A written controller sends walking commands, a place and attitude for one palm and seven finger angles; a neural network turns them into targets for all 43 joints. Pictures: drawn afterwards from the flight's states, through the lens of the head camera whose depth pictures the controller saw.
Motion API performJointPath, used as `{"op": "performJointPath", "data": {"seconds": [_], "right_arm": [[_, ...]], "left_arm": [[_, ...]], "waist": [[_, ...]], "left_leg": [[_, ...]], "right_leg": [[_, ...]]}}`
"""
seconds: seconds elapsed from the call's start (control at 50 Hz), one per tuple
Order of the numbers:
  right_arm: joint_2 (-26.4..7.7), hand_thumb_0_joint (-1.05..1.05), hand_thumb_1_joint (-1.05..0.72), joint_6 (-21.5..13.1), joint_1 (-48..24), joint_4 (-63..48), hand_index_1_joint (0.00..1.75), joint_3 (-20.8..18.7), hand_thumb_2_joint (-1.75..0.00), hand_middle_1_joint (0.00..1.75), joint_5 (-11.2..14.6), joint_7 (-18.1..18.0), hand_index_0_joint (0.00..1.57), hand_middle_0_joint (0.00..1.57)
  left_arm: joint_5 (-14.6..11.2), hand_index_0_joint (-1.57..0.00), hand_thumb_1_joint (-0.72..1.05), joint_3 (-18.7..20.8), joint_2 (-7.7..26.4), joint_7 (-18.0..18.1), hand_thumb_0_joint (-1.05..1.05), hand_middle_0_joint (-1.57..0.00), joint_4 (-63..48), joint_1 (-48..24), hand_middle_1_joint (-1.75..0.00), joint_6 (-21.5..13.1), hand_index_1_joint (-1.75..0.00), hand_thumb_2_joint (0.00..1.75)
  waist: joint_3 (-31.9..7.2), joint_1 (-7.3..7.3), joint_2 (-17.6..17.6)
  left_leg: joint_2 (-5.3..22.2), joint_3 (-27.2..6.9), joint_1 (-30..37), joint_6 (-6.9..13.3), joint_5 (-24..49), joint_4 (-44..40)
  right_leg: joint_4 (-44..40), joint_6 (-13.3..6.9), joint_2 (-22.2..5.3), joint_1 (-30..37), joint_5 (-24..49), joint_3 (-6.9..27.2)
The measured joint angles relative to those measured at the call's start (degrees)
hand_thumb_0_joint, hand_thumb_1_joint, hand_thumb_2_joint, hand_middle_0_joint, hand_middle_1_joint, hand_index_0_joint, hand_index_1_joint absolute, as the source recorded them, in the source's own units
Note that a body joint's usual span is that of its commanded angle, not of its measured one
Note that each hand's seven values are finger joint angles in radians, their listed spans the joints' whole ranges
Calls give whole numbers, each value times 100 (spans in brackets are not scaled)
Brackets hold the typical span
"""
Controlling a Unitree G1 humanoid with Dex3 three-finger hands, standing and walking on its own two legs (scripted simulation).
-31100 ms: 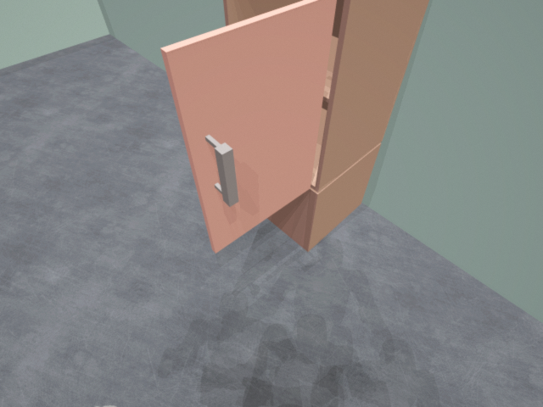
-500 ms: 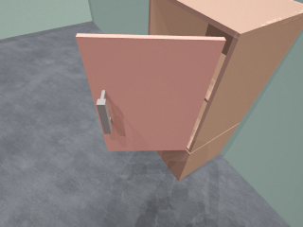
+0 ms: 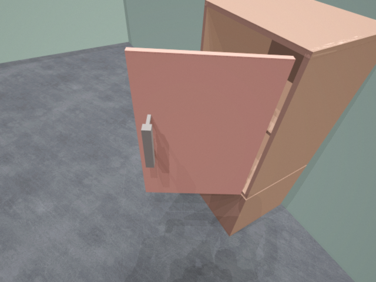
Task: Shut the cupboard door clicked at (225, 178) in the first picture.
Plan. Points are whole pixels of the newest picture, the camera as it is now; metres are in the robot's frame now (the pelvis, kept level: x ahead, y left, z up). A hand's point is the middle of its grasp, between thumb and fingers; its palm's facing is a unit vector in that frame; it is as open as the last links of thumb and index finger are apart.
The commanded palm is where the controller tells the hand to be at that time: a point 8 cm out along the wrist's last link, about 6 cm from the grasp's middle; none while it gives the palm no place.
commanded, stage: look again from close up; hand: left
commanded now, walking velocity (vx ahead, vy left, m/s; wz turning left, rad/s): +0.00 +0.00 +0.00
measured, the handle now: (149, 141) +0.50 +0.15 -0.01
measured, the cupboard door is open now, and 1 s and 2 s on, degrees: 59 59 59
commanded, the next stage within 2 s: shuffle to correct the standing spot in 0.04 s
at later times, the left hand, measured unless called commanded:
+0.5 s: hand out of the picture -0.04 +0.15 -0.18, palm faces +0.01 -0.99 -0.15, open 7.4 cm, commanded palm none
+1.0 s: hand out of the picture +0.07 +0.10 -0.18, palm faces +0.07 -0.98 -0.17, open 7.3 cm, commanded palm none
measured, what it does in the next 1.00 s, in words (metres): shifts its weight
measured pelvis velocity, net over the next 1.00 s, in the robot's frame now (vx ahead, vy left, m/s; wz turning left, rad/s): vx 0.06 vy -0.06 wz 0.03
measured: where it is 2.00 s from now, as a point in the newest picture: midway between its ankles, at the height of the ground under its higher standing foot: outside the picture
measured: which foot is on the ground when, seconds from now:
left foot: down 0.00-1.00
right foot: down 0.00-1.00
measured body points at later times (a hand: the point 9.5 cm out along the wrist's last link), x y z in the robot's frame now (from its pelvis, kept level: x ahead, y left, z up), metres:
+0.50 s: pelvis +0.01 -0.02 +0.00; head +0.01 +0.00 +0.45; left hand -0.04 +0.20 -0.17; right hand +0.00 -0.25 -0.15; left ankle +0.04 +0.08 -0.74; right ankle -0.03 -0.13 -0.74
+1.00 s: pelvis +0.06 -0.06 +0.00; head +0.07 -0.05 +0.45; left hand +0.06 +0.16 -0.17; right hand +0.06 -0.29 -0.16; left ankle +0.05 +0.06 -0.73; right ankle +0.03 -0.15 -0.74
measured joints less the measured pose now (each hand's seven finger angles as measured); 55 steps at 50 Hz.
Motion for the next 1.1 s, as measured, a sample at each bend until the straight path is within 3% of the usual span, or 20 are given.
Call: {"op": "performJointPath", "data": {"seconds": [0.22, 0.3, 0.4, 0.46, 0.58, 0.68, 0.78, 0.82, 0.86, 0.88, 0.96, 1.0, 1.04, 1.1], "right_arm": [[-4, 0, -91, 16, 83, 217, 30, 19, -90, 30, 14, 16, 20, 20], [37, 0, -91, 75, 166, 302, 30, -22, -90, 30, -7, 3, 20, 20], [66, 0, -91, 110, 267, 337, 30, -101, -90, 30, -25, -41, 20, 20], [78, 0, -91, 103, 355, 374, 30, -137, -90, 30, -25, -57, 20, 20], [122, 0, -91, 99, 512, 461, 30, -130, -90, 30, -28, -81, 20, 20], [269, 1, -91, 31, 414, 512, 30, -108, -90, 30, -34, -103, 20, 20], [321, 1, -92, -75, 238, 403, 30, -150, -90, 30, -95, -195, 20, 20], [285, 1, -93, -75, 234, 380, 30, -155, -90, 30, -97, -205, 20, 20], [257, 1, -92, -36, 288, 390, 30, -147, -90, 30, -54, -200, 20, 20], [239, 1, -92, 10, 303, 430, 30, -150, -90, 30, -29, -193, 20, 20], [214, 1, -92, 148, 297, 586, 30, -138, -90, 30, 17, -169, 20, 20], [230, 1, -92, 127, 221, 588, 30, -115, -90, 30, 44, -155, 20, 20], [238, 1, -92, 103, 123, 578, 30, -110, -90, 30, 53, -184, 20, 20], [233, 2, -94, 120, -15, 557, 30, -123, -90, 30, 50, -195, 20, 20]], "left_arm": [[-4, -20, 91, -2, 78, -31, 1, -20, 102, 158, -30, 39, -30, 89], [40, -20, 91, 28, 47, -79, 0, -20, 148, 270, -30, 114, -30, 89], [77, -19, 91, 89, -9, -150, 0, -20, 155, 406, -30, 175, -30, 89], [73, -19, 91, 108, -44, -161, 1, -20, 174, 444, -30, 147, -30, 89], [35, -20, 91, 139, -142, -114, 0, -20, 144, 535, -30, 57, -30, 89], [28, -20, 91, 148, -217, -118, 0, -20, 228, 602, -30, 111, -30, 89], [58, -20, 91, 185, -272, -193, 1, -20, 217, 418, -30, 236, -30, 89], [49, -20, 91, 237, -262, -222, 1, -20, 125, 254, -30, 215, -30, 89], [46, -20, 91, 271, -208, -213, 1, -20, -15, 157, -30, 85, -30, 89], [38, -20, 91, 276, -195, -183, 1, -20, -19, 88, -30, 29, -30, 89], [37, -20, 92, 221, -192, -43, 1, -20, 42, -121, -30, -88, -30, 89], [22, -20, 93, 192, -174, -2, 1, -20, 78, -170, -30, -119, -30, 89], [-13, -20, 94, 170, -167, 21, 1, -20, 87, -193, -30, -106, -30, 89], [-30, -20, 93, 180, -139, 44, 1, -20, 91, -224, -30, 3, -30, 89]], "waist": [[45, 17, -88], [12, 10, -144], [6, 12, -143], [0, -30, -95], [-24, -26, -41], [9, 18, -274], [107, -43, -266], [192, -89, -169], [217, -73, -164], [224, -65, -118], [161, -36, -11], [195, -12, -16], [253, 6, -24], [316, 59, -185]], "left_leg": [[-67, 16, 11, 63, 150, -206], [-73, 61, -20, 72, 120, -185], [43, 123, -121, 15, -7, -2], [129, 39, -169, -62, -80, 106], [296, -187, -339, -105, -434, 587], [314, -132, -232, -260, -655, 769], [445, 36, -118, -282, -698, 657], [510, -14, -60, -349, -652, 570], [501, -58, -100, -405, -723, 690], [515, -132, -133, -377, -908, 829], [451, -199, -210, -313, -1337, 1196], [379, -116, -86, -331, -1155, 866], [319, -59, 100, -300, -428, 378], [229, 74, 276, -234, -421, 225]], "right_leg": [[-168, 60, -63, -6, 136, 9], [12, -66, -86, -121, -19, 20], [157, -144, -70, -242, -47, -53], [97, -66, 11, -192, -47, -136], [124, -199, 178, -76, -221, -384], [418, -219, 156, -34, -522, -356], [1499, -238, 126, -669, -1090, -452], [1209, -216, 97, -729, -855, -517], [496, -158, 11, -602, 10, -518], [533, -189, 31, -585, 82, -584], [309, -337, 94, -311, -165, -807], [190, -348, 108, -207, -131, -817], [211, -325, 117, -157, -145, -801], [237, -273, 26, -108, -166, -671]]}}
